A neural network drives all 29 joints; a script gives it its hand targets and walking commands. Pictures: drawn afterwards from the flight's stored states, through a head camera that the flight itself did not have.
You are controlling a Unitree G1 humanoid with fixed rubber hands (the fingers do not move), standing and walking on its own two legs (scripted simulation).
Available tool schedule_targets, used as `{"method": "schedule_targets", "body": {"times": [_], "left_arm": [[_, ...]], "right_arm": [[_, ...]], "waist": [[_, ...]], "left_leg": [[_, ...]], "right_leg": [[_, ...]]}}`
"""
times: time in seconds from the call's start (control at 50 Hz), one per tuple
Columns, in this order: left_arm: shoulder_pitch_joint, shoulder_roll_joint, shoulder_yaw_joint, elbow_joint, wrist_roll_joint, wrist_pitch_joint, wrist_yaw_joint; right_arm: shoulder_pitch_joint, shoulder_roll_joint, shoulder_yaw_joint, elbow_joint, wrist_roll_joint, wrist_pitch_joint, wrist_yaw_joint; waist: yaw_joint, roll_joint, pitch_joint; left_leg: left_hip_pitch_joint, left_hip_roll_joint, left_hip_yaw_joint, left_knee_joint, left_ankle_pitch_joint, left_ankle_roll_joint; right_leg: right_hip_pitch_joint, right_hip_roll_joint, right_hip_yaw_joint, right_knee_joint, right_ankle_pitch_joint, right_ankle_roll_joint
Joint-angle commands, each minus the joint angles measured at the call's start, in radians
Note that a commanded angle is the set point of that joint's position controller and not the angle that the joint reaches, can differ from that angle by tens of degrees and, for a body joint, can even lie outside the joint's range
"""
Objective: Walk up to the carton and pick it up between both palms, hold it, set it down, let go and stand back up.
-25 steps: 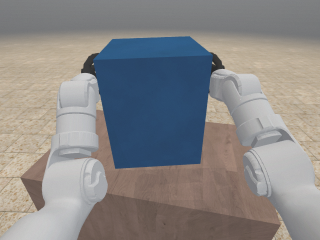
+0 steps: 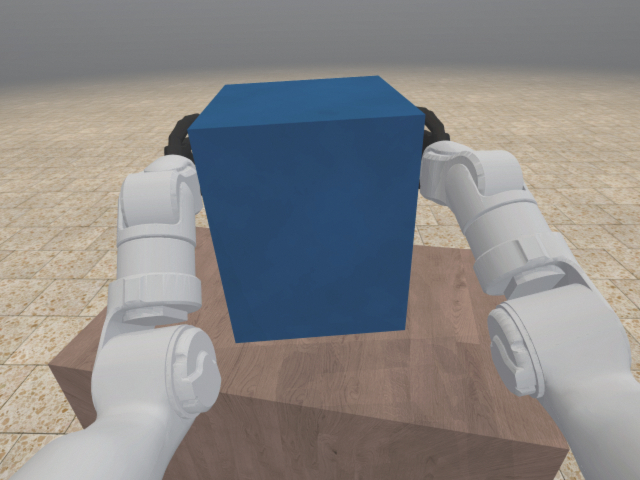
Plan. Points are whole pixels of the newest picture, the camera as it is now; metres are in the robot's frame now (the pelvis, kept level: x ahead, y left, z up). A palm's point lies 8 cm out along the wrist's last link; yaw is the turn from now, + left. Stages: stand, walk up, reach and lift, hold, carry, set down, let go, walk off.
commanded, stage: hold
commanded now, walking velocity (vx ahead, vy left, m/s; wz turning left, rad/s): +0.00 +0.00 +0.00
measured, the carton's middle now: (311, 201) +0.37 +0.00 +0.27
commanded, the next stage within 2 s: none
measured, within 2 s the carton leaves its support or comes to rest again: neither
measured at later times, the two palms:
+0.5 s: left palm (184, 180) +0.37 +0.15 +0.30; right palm (432, 161) +0.36 -0.14 +0.32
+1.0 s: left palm (183, 171) +0.37 +0.15 +0.32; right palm (433, 162) +0.36 -0.14 +0.32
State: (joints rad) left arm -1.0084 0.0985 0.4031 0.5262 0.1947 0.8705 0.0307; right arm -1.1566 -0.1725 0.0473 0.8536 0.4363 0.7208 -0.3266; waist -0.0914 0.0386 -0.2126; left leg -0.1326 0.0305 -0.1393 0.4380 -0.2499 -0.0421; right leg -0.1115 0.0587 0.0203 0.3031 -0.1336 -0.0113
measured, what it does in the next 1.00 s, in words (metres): stands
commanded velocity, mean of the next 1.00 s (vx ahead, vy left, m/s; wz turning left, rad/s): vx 0.00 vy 0.00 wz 0.00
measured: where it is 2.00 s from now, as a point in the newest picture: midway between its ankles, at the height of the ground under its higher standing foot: outside the picture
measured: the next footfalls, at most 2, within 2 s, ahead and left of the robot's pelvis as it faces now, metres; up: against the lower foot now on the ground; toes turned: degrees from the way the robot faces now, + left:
none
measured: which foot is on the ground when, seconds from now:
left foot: down 0.00-1.00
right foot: down 0.00-1.00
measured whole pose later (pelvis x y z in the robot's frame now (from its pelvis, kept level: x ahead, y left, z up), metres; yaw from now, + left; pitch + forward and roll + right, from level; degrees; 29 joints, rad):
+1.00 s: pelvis +0.00 +0.00 +0.00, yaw +0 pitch -3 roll -2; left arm -1.05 0.12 0.39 0.59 0.19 0.85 0.03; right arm -1.18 -0.18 0.04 0.88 0.43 0.72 -0.32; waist -0.09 0.03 -0.21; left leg -0.15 0.03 -0.14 0.43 -0.24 -0.04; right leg -0.13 0.06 0.03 0.31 -0.13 -0.01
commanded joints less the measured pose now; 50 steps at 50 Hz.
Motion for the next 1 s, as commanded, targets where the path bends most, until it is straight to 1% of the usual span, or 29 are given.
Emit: {"method": "schedule_targets", "body": {"times": [0.0, 0.1, 0.12, 0.18, 0.2, 0.24, 0.28, 0.32, 0.34, 0.38, 0.48, 0.52, 0.54, 0.56, 0.58, 0.64, 0.66, 0.7, 0.72, 0.74, 0.78, 0.8, 0.82, 0.84, 0.86, 0.88, 0.9, 0.92, 0.98], "left_arm": [[-0.836, -0.603, -0.347, -0.079, -0.156, -0.06, -0.156], [-0.869, -0.619, -0.349, -0.041, -0.167, -0.069, -0.157], [-0.888, -0.626, -0.369, -0.098, -0.182, -0.075, -0.151], [-0.848, -0.627, -0.37, -0.047, -0.189, -0.078, -0.146], [-0.861, -0.638, -0.38, -0.076, -0.188, -0.081, -0.144], [-0.846, -0.654, -0.401, -0.13, -0.2, -0.085, -0.143], [-0.883, -0.641, -0.384, -0.143, -0.19, -0.085, -0.141], [-0.853, -0.642, -0.384, -0.139, -0.186, -0.083, -0.137], [-0.837, -0.643, -0.37, -0.112, -0.177, -0.078, -0.137], [-0.821, -0.641, -0.363, -0.159, -0.158, -0.072, -0.14], [-0.837, -0.64, -0.394, -0.194, -0.172, -0.071, -0.139], [-0.822, -0.647, -0.405, -0.187, -0.178, -0.07, -0.141], [-0.835, -0.641, -0.396, -0.181, -0.177, -0.072, -0.142], [-0.867, -0.638, -0.391, -0.157, -0.177, -0.073, -0.143], [-0.877, -0.643, -0.404, -0.175, -0.176, -0.075, -0.141], [-0.896, -0.657, -0.4, -0.109, -0.191, -0.082, -0.132], [-0.901, -0.658, -0.405, -0.119, -0.194, -0.086, -0.133], [-0.889, -0.666, -0.41, -0.116, -0.2, -0.088, -0.132], [-0.853, -0.634, -0.367, -0.058, -0.178, -0.08, -0.137], [-0.849, -0.633, -0.361, -0.06, -0.18, -0.084, -0.139], [-0.868, -0.632, -0.352, -0.071, -0.172, -0.087, -0.141], [-0.829, -0.618, -0.323, -0.008, -0.16, -0.08, -0.146], [-0.841, -0.632, -0.349, -0.071, -0.172, -0.082, -0.145], [-0.838, -0.625, -0.349, -0.084, -0.18, -0.08, -0.145], [-0.791, -0.622, -0.334, -0.032, -0.161, -0.072, -0.151], [-0.817, -0.607, -0.319, -0.024, -0.16, -0.071, -0.152], [-0.815, -0.597, -0.311, -0.032, -0.163, -0.073, -0.15], [-0.827, -0.606, -0.345, -0.098, -0.181, -0.079, -0.148], [-0.873, -0.621, -0.342, -0.06, -0.173, -0.083, -0.153]], "right_arm": [[-0.898, 0.683, 0.13, -0.392, 0.167, -0.039, 0.126], [-0.923, 0.67, 0.097, -0.344, 0.142, -0.042, 0.134], [-0.922, 0.664, 0.09, -0.362, 0.147, -0.048, 0.139], [-0.907, 0.631, 0.094, -0.351, 0.161, -0.055, 0.136], [-0.928, 0.643, 0.105, -0.382, 0.151, -0.057, 0.137], [-0.879, 0.639, 0.101, -0.378, 0.165, -0.058, 0.139], [-0.867, 0.662, 0.106, -0.336, 0.173, -0.05, 0.148], [-0.856, 0.641, 0.11, -0.339, 0.182, -0.056, 0.156], [-0.85, 0.618, 0.101, -0.328, 0.178, -0.055, 0.154], [-0.837, 0.641, 0.123, -0.35, 0.178, -0.058, 0.148], [-0.843, 0.658, 0.158, -0.4, 0.192, -0.065, 0.145], [-0.841, 0.664, 0.149, -0.408, 0.184, -0.058, 0.139], [-0.868, 0.687, 0.157, -0.427, 0.183, -0.058, 0.136], [-0.858, 0.682, 0.132, -0.38, 0.177, -0.051, 0.135], [-0.884, 0.698, 0.15, -0.401, 0.171, -0.053, 0.14], [-0.889, 0.69, 0.096, -0.343, 0.156, -0.05, 0.149], [-0.911, 0.688, 0.1, -0.366, 0.15, -0.055, 0.153], [-0.903, 0.681, 0.112, -0.358, 0.16, -0.061, 0.152], [-0.877, 0.67, 0.108, -0.345, 0.154, -0.052, 0.151], [-0.917, 0.677, 0.108, -0.368, 0.141, -0.054, 0.147], [-0.888, 0.694, 0.118, -0.346, 0.148, -0.054, 0.142], [-0.887, 0.668, 0.114, -0.333, 0.154, -0.05, 0.14], [-0.924, 0.668, 0.13, -0.392, 0.155, -0.061, 0.142], [-0.908, 0.666, 0.123, -0.382, 0.165, -0.052, 0.138], [-0.873, 0.665, 0.126, -0.359, 0.167, -0.043, 0.136], [-0.894, 0.656, 0.125, -0.362, 0.166, -0.045, 0.137], [-0.902, 0.64, 0.123, -0.36, 0.169, -0.049, 0.134], [-0.878, 0.652, 0.123, -0.381, 0.172, -0.054, 0.132], [-0.928, 0.665, 0.107, -0.372, 0.158, -0.051, 0.141]], "waist": [[-0.005, -0.021, -0.23], [-0.011, 0.01, -0.239], [-0.016, 0.02, -0.287], [-0.039, 0.026, -0.292], [-0.026, 0.025, -0.326], [-0.029, 0.054, -0.343], [-0.027, 0.044, -0.335], [-0.008, 0.083, -0.348], [-0.021, 0.073, -0.309], [-0.008, 0.058, -0.316], [-0.011, 0.059, -0.331], [-0.017, 0.051, -0.323], [-0.004, 0.028, -0.306], [-0.023, 0.035, -0.266], [-0.006, 0.032, -0.296], [-0.03, 0.06, -0.25], [-0.014, 0.051, -0.281], [-0.028, 0.05, -0.299], [-0.025, 0.003, -0.283], [-0.007, 0.006, -0.28], [-0.005, -0.001, -0.284], [-0.009, 0.0, -0.255], [0.013, 0.012, -0.34], [-0.006, 0.01, -0.346], [0.001, 0.0, -0.286], [0.0, -0.017, -0.305], [0.013, -0.01, -0.291], [0.0, -0.011, -0.338], [-0.01, 0.007, -0.271]], "left_leg": [[-0.072, -0.078, 0.069, -0.074, 0.172, 0.002], [-0.103, -0.072, 0.07, -0.102, 0.095, 0.011], [-0.1, -0.066, 0.068, -0.106, 0.115, -0.003], [-0.071, -0.071, 0.053, -0.087, 0.167, -0.013], [-0.045, -0.074, 0.057, -0.079, 0.199, -0.014], [-0.058, -0.067, 0.057, -0.076, 0.22, -0.024], [-0.062, -0.068, 0.065, -0.08, 0.2, -0.025], [-0.046, -0.065, 0.054, -0.065, 0.259, -0.031], [-0.056, -0.062, 0.046, -0.072, 0.259, -0.034], [-0.037, -0.07, 0.066, -0.065, 0.265, -0.034], [-0.01, -0.071, 0.057, -0.054, 0.317, -0.041], [-0.022, -0.075, 0.064, -0.053, 0.302, -0.031], [-0.02, -0.08, 0.066, -0.051, 0.281, -0.028], [-0.05, -0.077, 0.057, -0.062, 0.23, -0.023], [-0.047, -0.074, 0.063, -0.068, 0.203, -0.02], [-0.093, -0.069, 0.056, -0.087, 0.127, -0.021], [-0.082, -0.07, 0.06, -0.084, 0.135, -0.016], [-0.082, -0.067, 0.055, -0.078, 0.16, -0.024], [-0.072, -0.075, 0.069, -0.08, 0.161, -0.013], [-0.075, -0.078, 0.062, -0.077, 0.169, -0.006], [-0.072, -0.078, 0.068, -0.074, 0.156, -0.002], [-0.081, -0.079, 0.064, -0.09, 0.129, 0.006], [-0.077, -0.072, 0.067, -0.072, 0.178, -0.002], [-0.043, -0.071, 0.055, -0.074, 0.22, -0.002], [-0.051, -0.071, 0.071, -0.072, 0.202, -0.011], [-0.059, -0.072, 0.069, -0.082, 0.182, 0.007], [-0.069, -0.071, 0.065, -0.077, 0.191, -0.001], [-0.051, -0.071, 0.069, -0.069, 0.222, -0.005], [-0.061, -0.069, 0.06, -0.083, 0.15, -0.005]], "right_leg": [[0.16, 0.012, 0.011, -0.023, 0.152, 0.044], [0.165, 0.018, 0.007, -0.018, 0.073, 0.032], [0.188, 0.025, 0.008, -0.005, 0.102, 0.023], [0.191, 0.03, -0.001, -0.003, 0.152, 0.034], [0.203, 0.036, 0.0, 0.003, 0.172, 0.029], [0.224, 0.04, -0.002, 0.012, 0.197, 0.025], [0.202, 0.038, 0.002, 0.003, 0.165, 0.026], [0.212, 0.036, 0.003, 0.001, 0.208, 0.02], [0.211, 0.035, 0.0, 0.003, 0.204, 0.021], [0.206, 0.034, -0.002, -0.009, 0.206, 0.022], [0.219, 0.037, -0.006, -0.004, 0.263, 0.035], [0.217, 0.03, -0.005, -0.002, 0.251, 0.03], [0.211, 0.032, 0.003, -0.01, 0.238, 0.035], [0.174, 0.019, 0.002, -0.021, 0.193, 0.038], [0.171, 0.028, -0.004, -0.016, 0.157, 0.035], [0.155, 0.02, 0.003, -0.007, 0.11, 0.03], [0.163, 0.023, 0.0, -0.01, 0.095, 0.026], [0.19, 0.024, 0.002, -0.007, 0.133, 0.025], [0.178, 0.032, -0.002, -0.015, 0.117, 0.03], [0.183, 0.025, 0.006, -0.018, 0.128, 0.031], [0.185, 0.028, 0.007, -0.012, 0.119, 0.024], [0.177, 0.02, 0.016, -0.023, 0.108, 0.037], [0.21, 0.026, 0.011, -0.007, 0.147, 0.029], [0.208, 0.034, 0.007, -0.006, 0.199, 0.028], [0.188, 0.032, 0.003, -0.012, 0.159, 0.03], [0.202, 0.031, 0.008, -0.022, 0.161, 0.034], [0.205, 0.024, 0.012, -0.01, 0.172, 0.038], [0.219, 0.028, 0.016, -0.004, 0.194, 0.035], [0.168, 0.02, 0.009, -0.023, 0.121, 0.033]]}}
